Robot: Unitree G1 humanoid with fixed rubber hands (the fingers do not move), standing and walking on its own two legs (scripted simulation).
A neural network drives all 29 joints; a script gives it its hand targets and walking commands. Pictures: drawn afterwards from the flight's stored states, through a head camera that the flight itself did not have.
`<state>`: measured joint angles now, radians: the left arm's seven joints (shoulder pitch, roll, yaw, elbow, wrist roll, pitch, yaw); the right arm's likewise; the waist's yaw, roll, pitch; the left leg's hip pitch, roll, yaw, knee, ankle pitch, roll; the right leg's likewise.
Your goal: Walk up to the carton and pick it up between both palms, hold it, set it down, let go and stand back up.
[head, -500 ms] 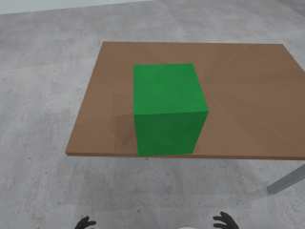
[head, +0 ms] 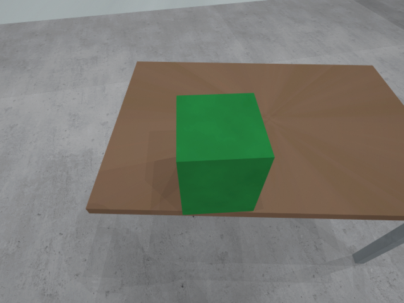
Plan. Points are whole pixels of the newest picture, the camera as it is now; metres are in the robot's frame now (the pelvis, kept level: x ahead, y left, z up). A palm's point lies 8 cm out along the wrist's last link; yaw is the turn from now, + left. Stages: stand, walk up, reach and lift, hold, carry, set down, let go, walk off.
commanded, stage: stand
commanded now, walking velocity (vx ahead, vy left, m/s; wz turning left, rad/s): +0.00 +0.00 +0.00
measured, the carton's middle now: (216, 156) +0.46 -0.04 -0.04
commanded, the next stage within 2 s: none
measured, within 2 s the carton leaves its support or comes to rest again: neither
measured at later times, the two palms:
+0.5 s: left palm out of the picture -0.02 +0.19 -0.15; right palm out of the picture -0.01 -0.20 -0.14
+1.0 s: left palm out of the picture -0.03 +0.19 -0.14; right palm out of the picture -0.03 -0.20 -0.14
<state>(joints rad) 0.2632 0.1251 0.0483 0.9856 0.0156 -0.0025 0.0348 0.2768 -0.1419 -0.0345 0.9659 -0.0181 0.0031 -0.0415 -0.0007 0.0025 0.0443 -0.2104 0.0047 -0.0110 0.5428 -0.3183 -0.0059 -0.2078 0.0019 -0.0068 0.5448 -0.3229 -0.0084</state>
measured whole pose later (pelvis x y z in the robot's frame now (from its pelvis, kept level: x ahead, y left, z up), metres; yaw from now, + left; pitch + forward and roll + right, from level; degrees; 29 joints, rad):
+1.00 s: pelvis +0.00 +0.00 +0.01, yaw -1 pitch -2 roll +0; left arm 0.30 0.09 0.01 1.17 0.01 -0.01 0.05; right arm 0.29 -0.09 -0.01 1.19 -0.01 0.00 -0.05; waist 0.00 0.00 0.06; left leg -0.13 0.01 0.00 0.45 -0.27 -0.01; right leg -0.14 0.01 0.00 0.45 -0.28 -0.01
